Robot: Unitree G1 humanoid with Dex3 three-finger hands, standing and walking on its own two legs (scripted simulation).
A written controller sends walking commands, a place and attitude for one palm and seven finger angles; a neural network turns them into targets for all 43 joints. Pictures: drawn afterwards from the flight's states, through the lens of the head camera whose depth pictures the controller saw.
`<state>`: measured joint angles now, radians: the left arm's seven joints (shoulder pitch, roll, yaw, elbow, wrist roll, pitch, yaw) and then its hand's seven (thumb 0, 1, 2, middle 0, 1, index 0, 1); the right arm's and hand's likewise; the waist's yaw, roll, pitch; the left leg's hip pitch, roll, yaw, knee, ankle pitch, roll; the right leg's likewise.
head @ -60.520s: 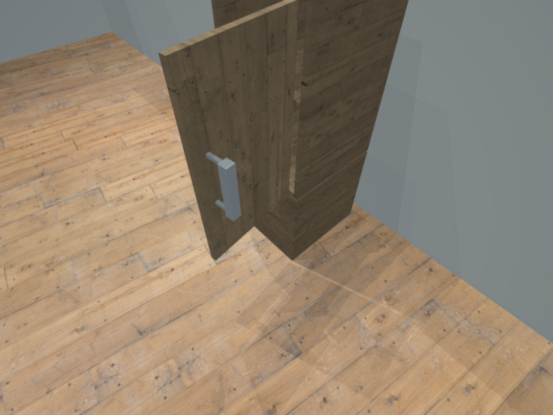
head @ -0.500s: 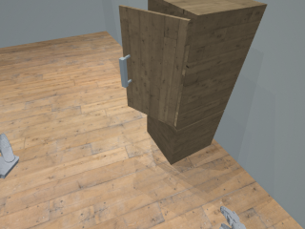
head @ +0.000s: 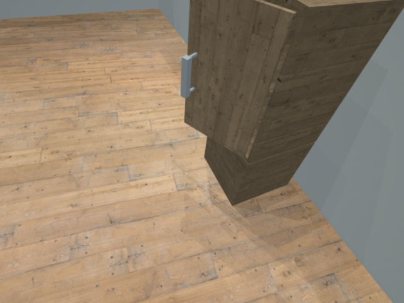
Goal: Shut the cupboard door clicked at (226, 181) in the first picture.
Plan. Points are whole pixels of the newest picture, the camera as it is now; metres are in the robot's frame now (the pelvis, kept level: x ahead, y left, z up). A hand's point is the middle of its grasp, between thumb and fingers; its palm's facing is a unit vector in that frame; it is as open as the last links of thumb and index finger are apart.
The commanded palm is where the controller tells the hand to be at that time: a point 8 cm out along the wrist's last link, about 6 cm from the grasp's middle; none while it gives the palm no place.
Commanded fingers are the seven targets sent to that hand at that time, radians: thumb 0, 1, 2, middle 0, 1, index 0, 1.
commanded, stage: let the arm hang, fingers relaxed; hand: left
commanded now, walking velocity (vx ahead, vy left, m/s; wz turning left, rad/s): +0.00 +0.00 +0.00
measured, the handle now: (189, 75) +0.89 +0.09 -0.05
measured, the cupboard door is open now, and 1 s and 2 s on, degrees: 28 28 28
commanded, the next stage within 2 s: look to check the result in 0.70 s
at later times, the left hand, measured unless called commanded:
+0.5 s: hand out of the picture -0.03 +0.20 -0.17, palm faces +0.00 -0.98 -0.19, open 7.4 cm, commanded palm none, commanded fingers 0.00 0.90 0.90 -0.20 -0.30 -0.20 -0.30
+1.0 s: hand out of the picture -0.01 +0.20 -0.17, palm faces -0.01 -0.98 -0.22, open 7.4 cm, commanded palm none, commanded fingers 0.00 0.90 0.90 -0.20 -0.30 -0.20 -0.30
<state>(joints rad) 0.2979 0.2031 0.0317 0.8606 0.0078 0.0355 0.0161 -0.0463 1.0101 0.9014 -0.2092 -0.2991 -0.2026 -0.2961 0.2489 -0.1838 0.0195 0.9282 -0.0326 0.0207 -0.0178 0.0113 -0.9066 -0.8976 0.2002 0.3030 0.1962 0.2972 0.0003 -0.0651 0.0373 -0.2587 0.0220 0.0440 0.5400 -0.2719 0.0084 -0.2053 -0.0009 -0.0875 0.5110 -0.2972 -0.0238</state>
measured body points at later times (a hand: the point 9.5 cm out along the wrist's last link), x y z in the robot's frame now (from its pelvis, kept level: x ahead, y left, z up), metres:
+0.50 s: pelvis -0.02 +0.03 +0.01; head -0.03 +0.02 +0.46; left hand -0.02 +0.25 -0.15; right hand -0.05 -0.19 -0.15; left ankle +0.01 +0.11 -0.73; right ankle -0.01 -0.10 -0.73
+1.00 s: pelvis -0.01 +0.02 +0.01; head -0.01 +0.01 +0.46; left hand -0.01 +0.26 -0.15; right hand -0.02 -0.22 -0.15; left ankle +0.01 +0.11 -0.73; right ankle -0.01 -0.10 -0.73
